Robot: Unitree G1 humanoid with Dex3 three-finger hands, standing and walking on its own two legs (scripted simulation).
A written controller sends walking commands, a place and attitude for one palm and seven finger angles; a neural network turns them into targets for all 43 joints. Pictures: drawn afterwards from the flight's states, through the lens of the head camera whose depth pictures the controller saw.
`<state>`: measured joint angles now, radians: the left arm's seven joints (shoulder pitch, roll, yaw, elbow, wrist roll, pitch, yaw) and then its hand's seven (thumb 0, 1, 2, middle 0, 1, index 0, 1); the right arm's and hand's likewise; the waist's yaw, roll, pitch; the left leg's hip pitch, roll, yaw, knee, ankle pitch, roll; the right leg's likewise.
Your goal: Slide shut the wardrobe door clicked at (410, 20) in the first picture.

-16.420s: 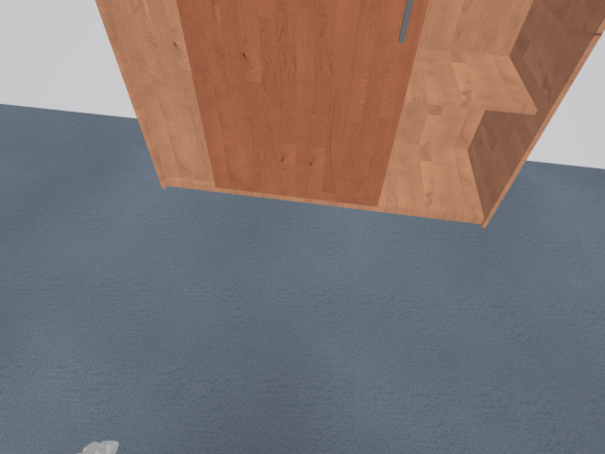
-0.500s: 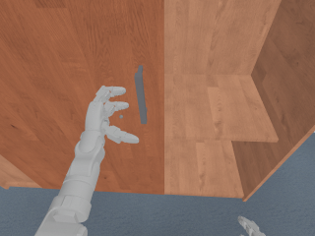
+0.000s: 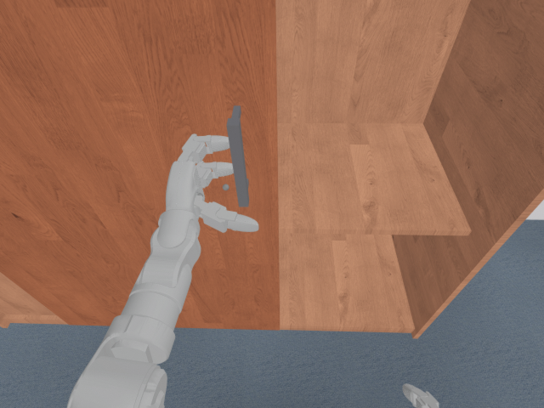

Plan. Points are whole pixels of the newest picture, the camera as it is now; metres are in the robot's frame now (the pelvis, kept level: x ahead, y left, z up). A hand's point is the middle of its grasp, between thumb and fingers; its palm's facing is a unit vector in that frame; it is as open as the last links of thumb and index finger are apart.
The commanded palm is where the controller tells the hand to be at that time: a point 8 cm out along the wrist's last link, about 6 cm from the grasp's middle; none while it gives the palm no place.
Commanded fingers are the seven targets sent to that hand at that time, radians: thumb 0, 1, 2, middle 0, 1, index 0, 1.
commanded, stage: feel for the door with the fingertips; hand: left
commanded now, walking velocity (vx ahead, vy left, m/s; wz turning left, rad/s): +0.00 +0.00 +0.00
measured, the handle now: (240, 159) +0.47 +0.06 +0.12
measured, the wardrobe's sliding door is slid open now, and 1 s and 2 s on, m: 0.48 0.48 0.48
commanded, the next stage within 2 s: slide the fingers in behind the handle in 0.32 s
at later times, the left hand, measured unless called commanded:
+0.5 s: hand (224, 180) +0.42 +0.08 +0.12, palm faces -0.02 -1.00 +0.00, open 13.8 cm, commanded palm +0.40 +0.13 +0.12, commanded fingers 0.00 -0.50 0.30 -0.30 -1.20 -0.30 -1.20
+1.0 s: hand (236, 182) +0.42 +0.06 +0.12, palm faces -0.03 -1.00 -0.01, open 14.0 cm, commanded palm +0.40 +0.11 +0.12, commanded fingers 0.00 -0.50 0.30 -0.30 -1.20 -0.30 -1.20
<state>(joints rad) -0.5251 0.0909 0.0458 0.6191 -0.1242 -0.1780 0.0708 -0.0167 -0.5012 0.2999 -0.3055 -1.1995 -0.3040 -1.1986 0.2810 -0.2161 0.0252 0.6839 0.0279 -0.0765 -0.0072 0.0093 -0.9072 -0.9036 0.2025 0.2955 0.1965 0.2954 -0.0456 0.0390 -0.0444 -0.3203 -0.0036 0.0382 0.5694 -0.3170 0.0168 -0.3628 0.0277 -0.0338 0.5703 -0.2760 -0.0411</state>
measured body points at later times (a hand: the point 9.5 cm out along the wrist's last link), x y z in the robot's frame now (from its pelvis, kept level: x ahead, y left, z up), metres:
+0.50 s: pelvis +0.00 +0.01 +0.00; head +0.02 -0.01 +0.45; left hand +0.42 +0.13 +0.12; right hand +0.08 -0.24 -0.12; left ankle -0.02 +0.11 -0.73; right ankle +0.01 -0.09 -0.73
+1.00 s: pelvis +0.00 +0.01 +0.00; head +0.03 +0.00 +0.45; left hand +0.41 +0.12 +0.12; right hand +0.09 -0.23 -0.13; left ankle -0.02 +0.11 -0.73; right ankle +0.01 -0.09 -0.73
